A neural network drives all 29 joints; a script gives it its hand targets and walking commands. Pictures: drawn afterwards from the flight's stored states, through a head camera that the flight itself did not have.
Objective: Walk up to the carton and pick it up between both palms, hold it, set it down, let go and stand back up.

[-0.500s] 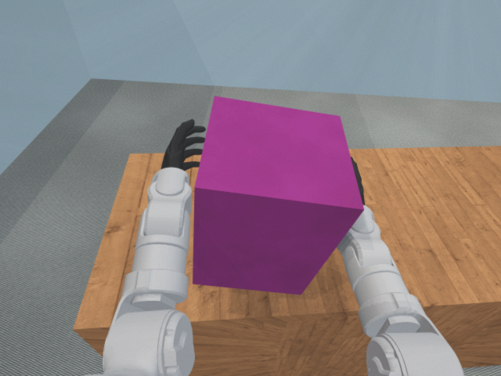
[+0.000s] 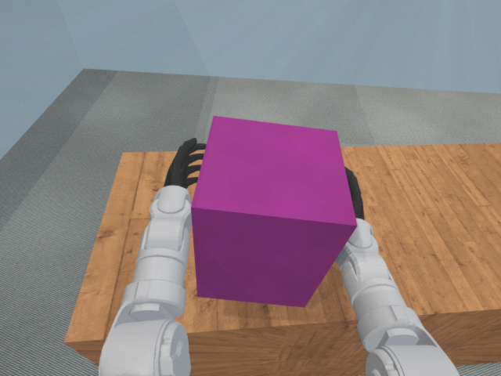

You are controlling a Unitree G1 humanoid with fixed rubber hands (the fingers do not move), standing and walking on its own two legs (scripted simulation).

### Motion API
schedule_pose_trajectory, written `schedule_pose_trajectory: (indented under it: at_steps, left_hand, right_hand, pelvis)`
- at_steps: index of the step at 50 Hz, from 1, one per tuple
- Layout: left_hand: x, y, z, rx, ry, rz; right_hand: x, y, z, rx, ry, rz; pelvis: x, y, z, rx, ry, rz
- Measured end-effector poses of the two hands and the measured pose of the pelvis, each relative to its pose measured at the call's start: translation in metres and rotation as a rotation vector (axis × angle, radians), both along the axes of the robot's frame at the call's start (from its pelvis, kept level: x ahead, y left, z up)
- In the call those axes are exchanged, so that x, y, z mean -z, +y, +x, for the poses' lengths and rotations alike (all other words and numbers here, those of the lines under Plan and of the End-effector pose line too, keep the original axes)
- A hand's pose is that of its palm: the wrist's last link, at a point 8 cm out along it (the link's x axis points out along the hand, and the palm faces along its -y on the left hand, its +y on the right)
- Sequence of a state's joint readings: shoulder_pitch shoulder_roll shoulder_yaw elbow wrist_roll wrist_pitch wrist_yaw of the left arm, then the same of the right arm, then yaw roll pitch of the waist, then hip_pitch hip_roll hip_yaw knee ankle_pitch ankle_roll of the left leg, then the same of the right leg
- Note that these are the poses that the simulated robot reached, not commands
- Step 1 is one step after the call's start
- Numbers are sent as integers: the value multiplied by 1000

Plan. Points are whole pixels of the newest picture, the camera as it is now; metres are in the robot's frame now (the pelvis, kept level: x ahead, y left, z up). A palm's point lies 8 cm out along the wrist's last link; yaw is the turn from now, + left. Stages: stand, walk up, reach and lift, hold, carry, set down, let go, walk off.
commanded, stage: set down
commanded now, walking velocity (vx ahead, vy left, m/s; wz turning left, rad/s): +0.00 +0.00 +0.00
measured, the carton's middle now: (262, 219) +0.35 -0.05 +0.06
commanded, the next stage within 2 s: none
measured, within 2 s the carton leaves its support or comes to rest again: rests again in 1.38 s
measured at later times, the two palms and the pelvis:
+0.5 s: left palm (187, 186) +0.41 +0.07 +0.10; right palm (352, 227) +0.31 -0.20 +0.06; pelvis +0.01 +0.02 +0.00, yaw -2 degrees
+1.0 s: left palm (196, 197) +0.41 +0.06 +0.07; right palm (355, 240) +0.30 -0.21 +0.03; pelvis -0.02 +0.00 +0.00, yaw -1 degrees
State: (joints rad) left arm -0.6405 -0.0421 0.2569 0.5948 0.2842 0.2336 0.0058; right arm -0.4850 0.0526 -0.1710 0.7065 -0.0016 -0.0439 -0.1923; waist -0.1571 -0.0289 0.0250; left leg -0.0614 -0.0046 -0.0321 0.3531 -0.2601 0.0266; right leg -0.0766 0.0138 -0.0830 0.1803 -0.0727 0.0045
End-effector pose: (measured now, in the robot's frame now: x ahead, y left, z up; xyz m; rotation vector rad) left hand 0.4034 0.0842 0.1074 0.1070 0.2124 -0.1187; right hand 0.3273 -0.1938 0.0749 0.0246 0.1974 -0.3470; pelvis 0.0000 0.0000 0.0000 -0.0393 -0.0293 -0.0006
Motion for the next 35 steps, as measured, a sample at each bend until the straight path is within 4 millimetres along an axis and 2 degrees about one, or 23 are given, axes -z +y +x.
schedule_pose_trajectory:
  at_steps: [6,13,23,35]
  left_hand:
    - [9,-2,3,26,3,14]
    - [8,-7,6,51,10,45]
    - [6,-13,5,60,-3,26]
    - [32,-17,-5,74,59,37]
  right_hand:
    - [12,1,-4,29,0,20]
    - [23,0,-10,51,13,25]
    - [18,-5,-13,63,-2,2]
    - [35,-9,-28,73,58,3]
  pelvis:
    - [1,5,6,6,28,-9]
    - [2,13,9,15,37,-15]
    - [2,16,8,28,43,-15]
    - [2,10,-6,27,51,-9]
